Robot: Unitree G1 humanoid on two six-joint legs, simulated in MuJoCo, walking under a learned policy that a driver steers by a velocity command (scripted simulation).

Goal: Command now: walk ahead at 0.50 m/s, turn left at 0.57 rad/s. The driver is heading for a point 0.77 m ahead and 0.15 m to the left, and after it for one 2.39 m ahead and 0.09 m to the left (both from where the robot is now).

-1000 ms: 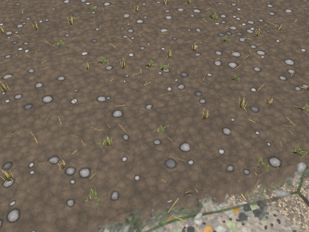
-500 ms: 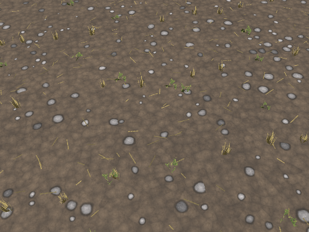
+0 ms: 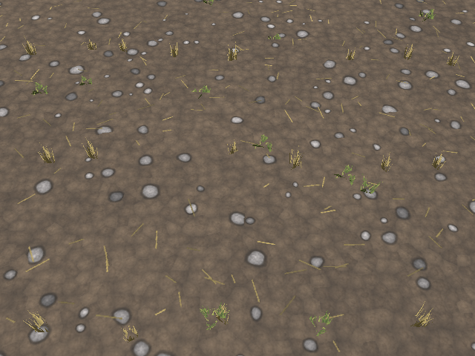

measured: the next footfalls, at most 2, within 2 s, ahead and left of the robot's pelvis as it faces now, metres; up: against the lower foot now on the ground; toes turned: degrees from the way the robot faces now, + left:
right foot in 0.44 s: +0.43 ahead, -0.17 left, -0.17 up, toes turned +20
left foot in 0.96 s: +0.61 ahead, +0.13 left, -0.17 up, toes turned +35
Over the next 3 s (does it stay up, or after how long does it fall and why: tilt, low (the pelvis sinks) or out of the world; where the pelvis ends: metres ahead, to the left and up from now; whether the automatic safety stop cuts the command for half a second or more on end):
stays up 1.01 0.13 -0.15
